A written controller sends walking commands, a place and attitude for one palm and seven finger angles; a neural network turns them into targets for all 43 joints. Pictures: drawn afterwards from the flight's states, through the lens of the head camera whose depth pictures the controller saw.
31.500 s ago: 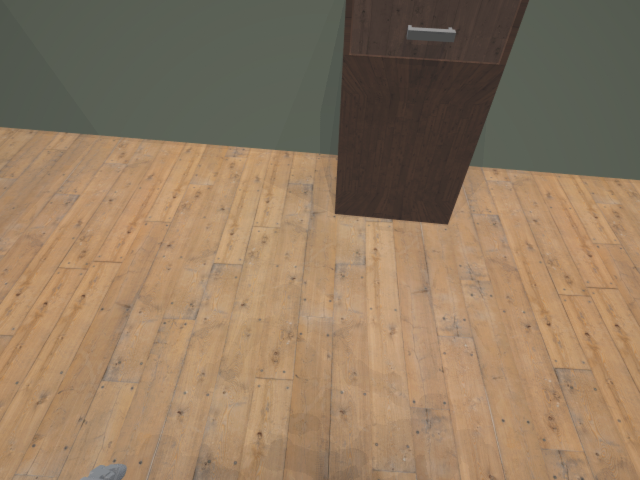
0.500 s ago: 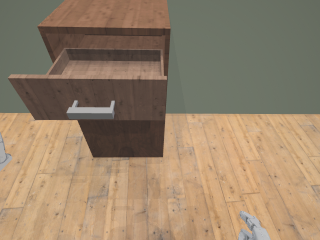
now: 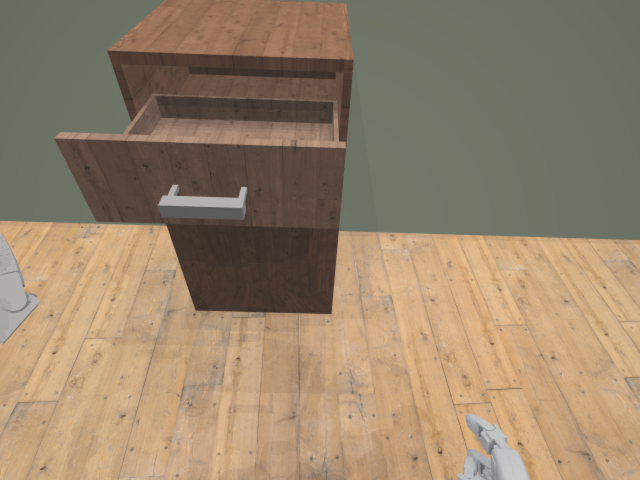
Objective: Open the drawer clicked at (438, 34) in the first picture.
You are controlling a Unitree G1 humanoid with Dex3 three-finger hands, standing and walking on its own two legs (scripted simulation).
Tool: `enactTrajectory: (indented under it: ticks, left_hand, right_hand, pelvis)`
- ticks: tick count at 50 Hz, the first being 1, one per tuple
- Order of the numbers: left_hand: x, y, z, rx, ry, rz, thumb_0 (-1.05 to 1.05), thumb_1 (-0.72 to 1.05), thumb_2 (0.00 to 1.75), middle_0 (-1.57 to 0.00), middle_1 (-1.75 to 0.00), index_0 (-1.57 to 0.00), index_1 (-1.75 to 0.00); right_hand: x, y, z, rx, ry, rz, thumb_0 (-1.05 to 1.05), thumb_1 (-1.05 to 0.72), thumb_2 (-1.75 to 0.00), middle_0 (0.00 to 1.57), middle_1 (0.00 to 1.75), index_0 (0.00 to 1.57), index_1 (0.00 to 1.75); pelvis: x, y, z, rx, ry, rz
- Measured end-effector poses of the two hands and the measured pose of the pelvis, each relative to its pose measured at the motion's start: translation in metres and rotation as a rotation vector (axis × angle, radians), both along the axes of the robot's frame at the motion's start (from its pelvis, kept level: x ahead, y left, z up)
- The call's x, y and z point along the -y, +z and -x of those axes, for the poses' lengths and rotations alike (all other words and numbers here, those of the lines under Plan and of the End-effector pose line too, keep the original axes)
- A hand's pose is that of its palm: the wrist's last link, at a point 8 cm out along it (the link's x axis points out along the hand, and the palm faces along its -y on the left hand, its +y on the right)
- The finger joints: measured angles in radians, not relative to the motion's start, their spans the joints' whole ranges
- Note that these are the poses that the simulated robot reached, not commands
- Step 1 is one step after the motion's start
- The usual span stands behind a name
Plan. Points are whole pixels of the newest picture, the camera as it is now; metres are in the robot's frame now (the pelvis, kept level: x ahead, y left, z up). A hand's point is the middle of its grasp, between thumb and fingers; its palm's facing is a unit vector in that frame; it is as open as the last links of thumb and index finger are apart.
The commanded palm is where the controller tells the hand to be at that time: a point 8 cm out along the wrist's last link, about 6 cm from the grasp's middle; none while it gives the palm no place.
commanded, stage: let the arm hang, fingers relaxed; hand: left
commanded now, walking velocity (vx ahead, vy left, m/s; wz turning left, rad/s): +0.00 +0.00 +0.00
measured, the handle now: (206, 199) +0.54 +0.22 +0.05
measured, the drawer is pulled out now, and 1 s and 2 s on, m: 0.30 0.30 0.30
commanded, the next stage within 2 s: look to check the result in 1.18 s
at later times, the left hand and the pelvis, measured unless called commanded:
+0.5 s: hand out of the picture -0.02 +0.18 -0.17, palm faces +0.10 -0.97 -0.21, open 6.9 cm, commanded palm none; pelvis +0.01 +0.00 +0.01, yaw +2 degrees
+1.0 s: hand out of the picture +0.01 +0.16 -0.16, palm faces +0.05 -0.98 -0.19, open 7.3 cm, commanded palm none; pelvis +0.01 +0.00 +0.01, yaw +0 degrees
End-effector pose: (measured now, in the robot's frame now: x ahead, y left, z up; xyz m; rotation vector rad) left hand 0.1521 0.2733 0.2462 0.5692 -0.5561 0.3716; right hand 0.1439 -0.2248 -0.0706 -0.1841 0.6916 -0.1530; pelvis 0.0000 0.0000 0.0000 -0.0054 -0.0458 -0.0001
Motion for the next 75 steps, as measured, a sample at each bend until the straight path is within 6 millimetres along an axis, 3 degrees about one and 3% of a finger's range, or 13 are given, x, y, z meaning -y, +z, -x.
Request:
enactTrajectory:
  ticks: [4, 6, 9, 11, 15, 18, 26, 32, 37, 43, 51, 64, 75]
  left_hand:
    - [0.005, -0.001, -0.003, -0.029, 0.002, -0.024, 0.01, 0.89, 0.9, -0.21, -0.3, -0.21, -0.3]
    - [0.002, -0.028, -0.017, -0.137, 0.002, -0.009, 0.01, 0.89, 0.9, -0.21, -0.3, -0.2, -0.3]
    - [-0.011, -0.129, -0.042, -0.525, 0.07, 0.203, 0.0, 0.9, 0.9, -0.2, -0.3, -0.2, -0.3]
    - [-0.009, -0.212, -0.038, -0.828, 0.125, 0.36, 0.0, 0.9, 0.9, -0.2, -0.29, -0.19, -0.3]
    - [0.031, -0.343, 0.025, -1.396, 0.158, 0.576, 0.01, 0.91, 0.9, -0.19, -0.29, -0.19, -0.3]
    - [0.055, -0.382, 0.085, -1.621, 0.218, 0.715, -0.01, 0.97, 0.9, -0.2, -0.29, -0.19, -0.3]
    - [0.04, -0.381, 0.187, -1.887, 0.396, 0.739, -0.02, 1.0, 0.9, -0.21, -0.29, -0.2, -0.3]
    - [0.042, -0.372, 0.218, -1.988, 0.453, 0.727, 0.0, 0.94, 0.9, -0.2, -0.29, -0.19, -0.3]
    - [0.049, -0.372, 0.21, -1.97, 0.432, 0.726, 0.0, 0.92, 0.9, -0.2, -0.29, -0.19, -0.3]
    - [0.061, -0.377, 0.177, -1.892, 0.356, 0.722, 0.01, 0.91, 0.9, -0.2, -0.29, -0.19, -0.3]
    - [0.063, -0.379, 0.145, -1.825, 0.308, 0.696, 0.02, 0.93, 0.9, -0.2, -0.29, -0.2, -0.3]
    - [0.059, -0.378, 0.147, -1.841, 0.318, 0.695, 0.01, 0.91, 0.9, -0.2, -0.29, -0.19, -0.3]
    - [0.06, -0.378, 0.153, -1.873, 0.33, 0.707, 0.0, 0.91, 0.9, -0.2, -0.29, -0.19, -0.3]
  right_hand:
    - [-0.003, -0.006, -0.002, -0.016, 0.019, -0.022, 0.01, -0.9, -0.9, 0.21, 0.3, 0.2, 0.3]
    - [0.0, -0.018, -0.003, -0.042, 0.05, -0.036, 0.01, -0.9, -0.9, 0.21, 0.3, 0.2, 0.3]
    - [0.005, -0.046, 0.003, -0.158, 0.057, -0.044, 0.01, -0.9, -0.9, 0.21, 0.3, 0.2, 0.3]
    - [0.007, -0.059, 0.015, -0.239, 0.048, -0.044, 0.01, -0.9, -0.9, 0.21, 0.3, 0.2, 0.3]
    - [0.007, -0.066, 0.053, -0.38, 0.0, -0.036, 0.01, -0.9, -0.9, 0.21, 0.3, 0.2, 0.3]
    - [0.007, -0.063, 0.088, -0.508, -0.025, -0.018, 0.01, -0.9, -0.9, 0.2, 0.3, 0.2, 0.3]
    - [0.003, -0.058, 0.158, -0.78, -0.065, -0.02, 0.01, -0.9, -0.9, 0.2, 0.3, 0.2, 0.3]
    - [-0.008, -0.064, 0.17, -0.813, -0.081, -0.065, 0.01, -0.9, -0.9, 0.2, 0.3, 0.2, 0.3]
    - [-0.019, -0.07, 0.166, -0.792, -0.076, -0.104, 0.01, -0.91, -0.9, 0.2, 0.3, 0.2, 0.3]
    - [-0.028, -0.074, 0.156, -0.745, -0.073, -0.136, 0.0, -0.91, -0.9, 0.2, 0.3, 0.2, 0.3]
    - [-0.024, -0.073, 0.16, -0.733, -0.1, -0.135, 0.01, -0.91, -0.9, 0.2, 0.3, 0.2, 0.3]
    - [-0.017, -0.069, 0.179, -0.795, -0.127, -0.118, 0.0, -0.91, -0.9, 0.2, 0.3, 0.2, 0.3]
    - [-0.02, -0.069, 0.17, -0.788, -0.12, -0.118, 0.0, -0.91, -0.9, 0.2, 0.3, 0.2, 0.3]
  pelvis:
    - [0.005, -0.001, -0.004, -0.003, 0.003, -0.004]
    - [0.004, -0.003, -0.005, -0.022, 0.025, 0.002]
    - [0.0, -0.009, -0.006, -0.031, 0.049, 0.002]
    - [-0.002, -0.012, -0.007, -0.024, 0.053, -0.002]
    - [-0.002, -0.011, -0.007, -0.001, 0.037, -0.013]
    - [0.001, -0.004, -0.006, -0.004, 0.033, -0.004]
    - [0.004, 0.008, -0.007, -0.016, 0.032, 0.007]
    - [0.001, 0.01, -0.007, -0.01, 0.021, 0.001]
    - [0.001, 0.011, -0.007, -0.005, 0.013, -0.003]
    - [0.002, 0.011, -0.006, 0.001, 0.008, -0.006]
    - [0.005, 0.01, -0.006, 0.003, 0.002, -0.007]
    - [0.005, 0.011, -0.008, 0.001, 0.0, -0.006]
    - [0.004, 0.012, -0.01, -0.004, -0.001, -0.007]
